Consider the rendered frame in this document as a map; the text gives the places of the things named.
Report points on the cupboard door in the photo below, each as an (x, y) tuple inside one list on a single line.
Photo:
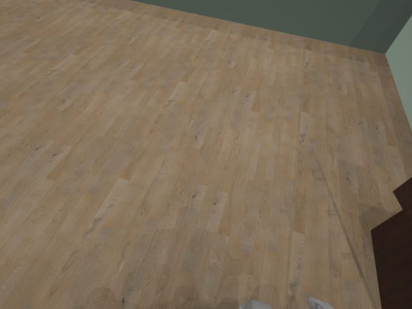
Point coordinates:
[(404, 196)]

